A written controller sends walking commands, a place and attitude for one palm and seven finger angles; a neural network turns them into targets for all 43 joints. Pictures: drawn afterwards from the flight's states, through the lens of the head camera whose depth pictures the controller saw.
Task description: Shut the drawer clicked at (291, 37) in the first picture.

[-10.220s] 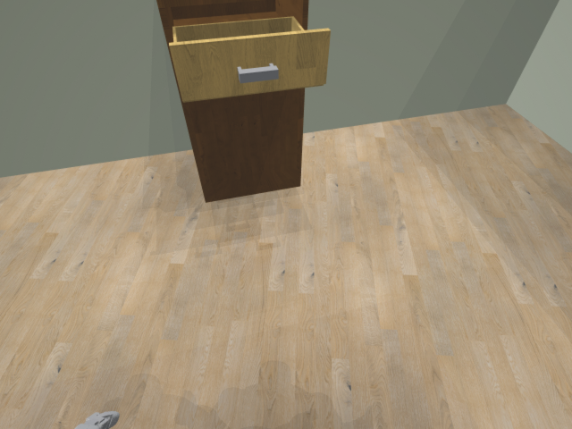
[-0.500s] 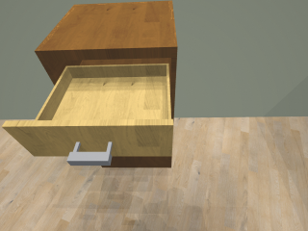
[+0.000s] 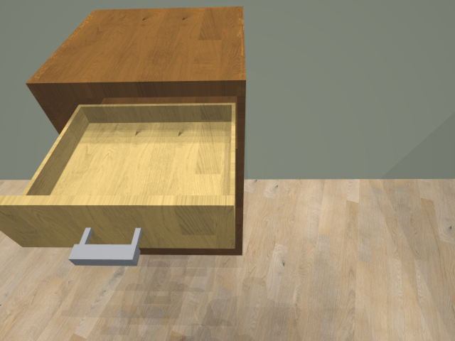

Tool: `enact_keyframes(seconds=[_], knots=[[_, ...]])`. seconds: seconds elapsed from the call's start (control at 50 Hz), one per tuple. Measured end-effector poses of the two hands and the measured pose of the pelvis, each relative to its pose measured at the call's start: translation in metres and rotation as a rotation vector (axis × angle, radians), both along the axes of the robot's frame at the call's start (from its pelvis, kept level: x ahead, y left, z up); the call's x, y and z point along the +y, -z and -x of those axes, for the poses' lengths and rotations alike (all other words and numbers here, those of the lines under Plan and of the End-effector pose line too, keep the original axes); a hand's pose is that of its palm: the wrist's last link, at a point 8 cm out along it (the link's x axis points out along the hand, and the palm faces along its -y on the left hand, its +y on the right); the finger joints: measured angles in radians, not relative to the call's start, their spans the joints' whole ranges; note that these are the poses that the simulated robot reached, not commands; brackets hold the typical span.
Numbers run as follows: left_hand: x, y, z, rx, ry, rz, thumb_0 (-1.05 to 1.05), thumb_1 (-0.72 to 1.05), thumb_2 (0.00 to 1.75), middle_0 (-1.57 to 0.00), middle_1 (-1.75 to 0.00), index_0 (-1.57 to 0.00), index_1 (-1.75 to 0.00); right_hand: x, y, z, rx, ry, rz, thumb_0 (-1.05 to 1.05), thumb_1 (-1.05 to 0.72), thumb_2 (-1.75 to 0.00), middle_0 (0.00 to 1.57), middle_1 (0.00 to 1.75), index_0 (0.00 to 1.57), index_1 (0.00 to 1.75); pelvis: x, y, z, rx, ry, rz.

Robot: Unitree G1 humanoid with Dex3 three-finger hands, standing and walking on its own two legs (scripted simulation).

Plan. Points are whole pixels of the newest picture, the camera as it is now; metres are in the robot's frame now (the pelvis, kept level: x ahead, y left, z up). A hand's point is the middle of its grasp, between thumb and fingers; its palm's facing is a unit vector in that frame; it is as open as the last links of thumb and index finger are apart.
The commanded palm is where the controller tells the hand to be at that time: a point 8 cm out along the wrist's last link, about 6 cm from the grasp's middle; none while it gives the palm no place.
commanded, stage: raise the hand and make a fist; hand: left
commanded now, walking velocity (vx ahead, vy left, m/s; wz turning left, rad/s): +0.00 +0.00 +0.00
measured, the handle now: (109, 243) +0.27 +0.23 +0.02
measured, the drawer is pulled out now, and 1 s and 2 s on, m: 0.30 0.29 0.29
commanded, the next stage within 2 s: bring the fist close to the handle in 1.92 s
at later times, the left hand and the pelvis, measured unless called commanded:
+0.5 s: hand out of the picture +0.10 +0.20 +0.00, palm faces +0.18 -0.98 -0.10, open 5.7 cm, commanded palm +0.08 +0.25 -0.01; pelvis -0.03 -0.02 -0.06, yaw +6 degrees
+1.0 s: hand out of the picture +0.11 +0.19 +0.04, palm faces +0.03 -1.00 -0.05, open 3.4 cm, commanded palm +0.07 +0.25 +0.06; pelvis -0.04 +0.03 -0.05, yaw +4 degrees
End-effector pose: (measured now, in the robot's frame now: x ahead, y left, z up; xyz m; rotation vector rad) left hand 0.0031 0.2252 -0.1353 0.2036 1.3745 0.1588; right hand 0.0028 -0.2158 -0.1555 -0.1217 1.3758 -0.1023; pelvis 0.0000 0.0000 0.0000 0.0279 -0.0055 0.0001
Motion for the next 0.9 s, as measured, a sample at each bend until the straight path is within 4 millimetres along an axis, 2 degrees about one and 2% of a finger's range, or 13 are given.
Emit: enact_keyframes(seconds=[0.04,0.08,0.18,0.22,0.28,0.36,0.42,0.46,0.56,0.64,0.7,0.8,0.9], knots=[[-0.004,0.001,0.000,0.001,-0.004,-0.002,0.01,0.92,0.90,-0.20,-0.30,-0.20,-0.30,-0.004,0.000,-0.004,-0.001,0.000,0.004,0.01,-0.91,-0.90,0.20,0.30,0.20,0.30,-0.003,0.000,-0.002,0.004,-0.003,0.006],[0.003,-0.014,-0.023,-0.163,-0.092,-0.016,0.02,0.94,0.90,-0.21,-0.30,-0.21,-0.30,-0.013,-0.006,-0.017,-0.090,0.001,0.037,0.01,-0.91,-0.90,0.20,0.30,0.21,0.30,-0.005,0.002,-0.003,0.007,-0.006,0.008],[0.017,-0.107,-0.122,-0.823,-0.113,-0.090,0.03,0.94,0.90,-0.24,-0.34,-0.24,-0.34,-0.038,-0.022,-0.080,-0.414,-0.029,0.110,0.02,-0.91,-0.90,0.20,0.30,0.21,0.30,-0.006,0.007,-0.004,0.021,-0.057,0.007],[0.017,-0.138,-0.149,-1.033,-0.072,-0.079,0.03,0.94,0.90,-0.27,-0.36,-0.26,-0.37,-0.047,-0.032,-0.110,-0.544,-0.037,0.126,0.02,-0.91,-0.90,0.20,0.30,0.21,0.30,-0.007,0.012,-0.001,0.044,-0.062,0.005],[0.014,-0.122,-0.140,-1.079,-0.056,0.010,0.01,0.93,0.90,-0.31,-0.41,-0.27,-0.41,-0.055,-0.051,-0.151,-0.712,-0.053,0.137,0.02,-0.91,-0.90,0.20,0.30,0.20,0.30,-0.012,0.022,0.005,0.099,-0.048,-0.005],[0.003,-0.100,-0.097,-1.123,0.000,0.109,0.01,0.92,0.90,-0.38,-0.49,-0.34,-0.49,-0.056,-0.075,-0.190,-0.852,-0.154,0.161,0.01,-0.91,-0.90,0.20,0.30,0.20,0.30,-0.018,0.038,0.013,0.142,-0.050,-0.006],[0.007,-0.110,-0.071,-1.212,0.039,0.075,0.01,0.91,0.90,-0.44,-0.55,-0.41,-0.55,-0.048,-0.080,-0.210,-0.914,-0.232,0.168,0.01,-0.91,-0.90,0.20,0.30,0.20,0.30,-0.020,0.049,0.018,0.152,-0.075,0.012],[0.015,-0.123,-0.064,-1.309,0.063,0.025,0.02,0.90,0.90,-0.48,-0.59,-0.45,-0.59,-0.039,-0.076,-0.217,-0.940,-0.261,0.153,0.01,-0.90,-0.90,0.20,0.30,0.20,0.30,-0.019,0.056,0.023,0.155,-0.094,0.028],[0.026,-0.143,-0.081,-1.460,0.123,0.037,0.02,0.90,0.90,-0.57,-0.70,-0.56,-0.70,-0.006,-0.052,-0.210,-0.942,-0.268,0.063,0.01,-0.90,-0.90,0.20,0.30,0.20,0.30,-0.015,0.067,0.038,0.155,-0.114,0.053],[0.019,-0.137,-0.109,-1.338,0.194,0.183,0.02,0.90,0.90,-0.65,-0.78,-0.65,-0.79,0.015,-0.038,-0.180,-0.873,-0.215,0.001,0.01,-0.90,-0.90,0.20,0.30,0.21,0.30,-0.009,0.062,0.042,0.147,-0.103,0.052],[0.015,-0.141,-0.118,-1.253,0.202,0.223,0.02,0.90,0.90,-0.71,-0.85,-0.71,-0.85,0.020,-0.034,-0.153,-0.817,-0.152,-0.007,0.02,-0.90,-0.90,0.21,0.30,0.21,0.30,-0.002,0.054,0.039,0.137,-0.084,0.044],[0.029,-0.164,-0.109,-1.293,0.124,0.137,0.02,0.90,0.90,-0.81,-0.96,-0.81,-0.96,0.014,-0.034,-0.121,-0.749,-0.086,0.031,0.02,-0.90,-0.90,0.21,0.30,0.21,0.30,0.009,0.046,0.034,0.118,-0.062,0.038],[0.034,-0.171,-0.091,-1.305,0.111,0.091,0.02,0.90,0.90,-0.91,-1.07,-0.91,-1.07,0.007,-0.038,-0.115,-0.744,-0.121,0.073,0.02,-0.90,-0.90,0.21,0.30,0.21,0.30,0.019,0.046,0.036,0.110,-0.072,0.050]])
